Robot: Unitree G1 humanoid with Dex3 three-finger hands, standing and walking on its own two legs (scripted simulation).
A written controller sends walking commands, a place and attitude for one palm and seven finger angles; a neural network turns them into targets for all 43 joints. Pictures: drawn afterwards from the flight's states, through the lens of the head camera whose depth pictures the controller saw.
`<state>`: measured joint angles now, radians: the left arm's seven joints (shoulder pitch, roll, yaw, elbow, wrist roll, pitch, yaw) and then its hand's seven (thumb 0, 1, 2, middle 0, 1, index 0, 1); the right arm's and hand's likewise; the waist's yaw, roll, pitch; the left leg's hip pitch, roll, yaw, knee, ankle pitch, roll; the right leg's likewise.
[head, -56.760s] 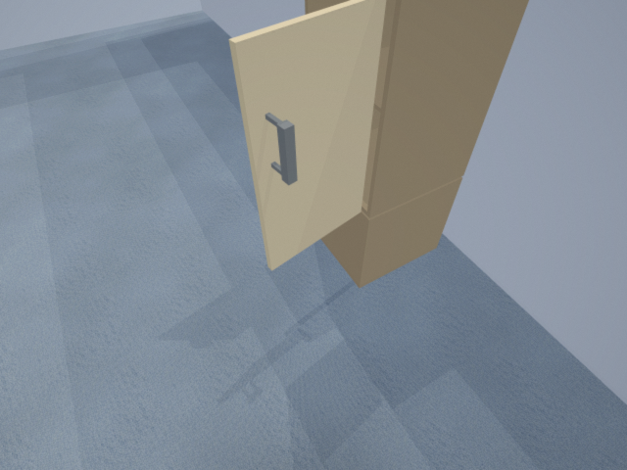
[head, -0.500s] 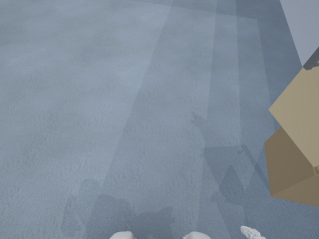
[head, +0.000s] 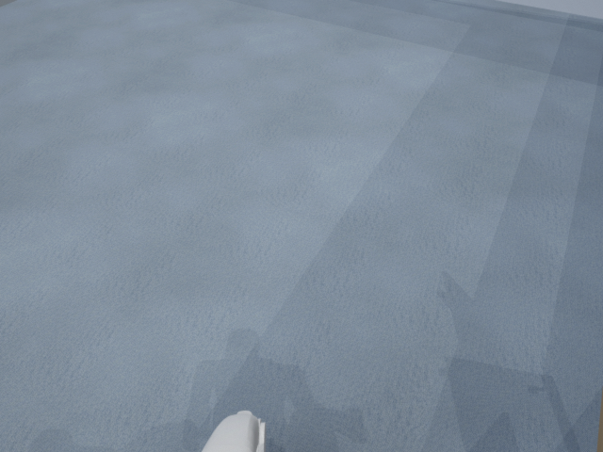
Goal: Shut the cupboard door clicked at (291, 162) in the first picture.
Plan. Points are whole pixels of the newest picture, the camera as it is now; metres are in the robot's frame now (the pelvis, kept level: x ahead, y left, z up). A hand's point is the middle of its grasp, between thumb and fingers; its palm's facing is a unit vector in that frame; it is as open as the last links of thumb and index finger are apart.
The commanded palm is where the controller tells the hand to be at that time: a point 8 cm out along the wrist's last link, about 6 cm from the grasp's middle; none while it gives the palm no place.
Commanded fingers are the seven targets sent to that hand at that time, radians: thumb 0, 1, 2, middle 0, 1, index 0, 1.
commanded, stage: walk to a spot facing it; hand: left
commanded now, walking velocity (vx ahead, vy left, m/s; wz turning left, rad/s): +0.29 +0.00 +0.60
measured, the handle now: out of the picture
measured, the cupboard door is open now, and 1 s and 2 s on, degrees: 29 29 29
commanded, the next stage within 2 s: turn to face it in 0.36 s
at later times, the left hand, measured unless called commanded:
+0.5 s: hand (143, 397) +0.22 +0.28 -0.16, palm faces +0.28 -0.93 -0.24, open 7.4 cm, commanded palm none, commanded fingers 0.00 0.90 0.90 -0.20 -0.30 -0.20 -0.30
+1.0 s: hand (187, 347) +0.31 +0.23 -0.18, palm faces +0.14 -0.96 -0.22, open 7.3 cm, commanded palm none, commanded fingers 0.00 0.90 0.90 -0.20 -0.30 -0.20 -0.30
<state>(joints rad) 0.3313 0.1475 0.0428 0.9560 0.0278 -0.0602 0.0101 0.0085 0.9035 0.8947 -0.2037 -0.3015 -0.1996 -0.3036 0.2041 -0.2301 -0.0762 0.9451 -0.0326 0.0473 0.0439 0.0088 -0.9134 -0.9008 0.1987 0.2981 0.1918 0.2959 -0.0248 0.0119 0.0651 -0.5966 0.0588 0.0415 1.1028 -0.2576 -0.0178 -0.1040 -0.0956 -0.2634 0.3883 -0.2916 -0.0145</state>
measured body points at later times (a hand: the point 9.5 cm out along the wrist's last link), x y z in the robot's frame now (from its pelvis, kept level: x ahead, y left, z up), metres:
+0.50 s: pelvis +0.16 +0.04 -0.01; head +0.20 +0.06 +0.44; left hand +0.20 +0.32 -0.14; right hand +0.28 -0.18 -0.15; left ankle +0.15 +0.13 -0.75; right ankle +0.27 -0.11 -0.68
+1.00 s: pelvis +0.27 +0.03 -0.01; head +0.32 +0.03 +0.44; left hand +0.30 +0.28 -0.16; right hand +0.37 -0.21 -0.15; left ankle +0.25 +0.16 -0.71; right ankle +0.34 -0.07 -0.75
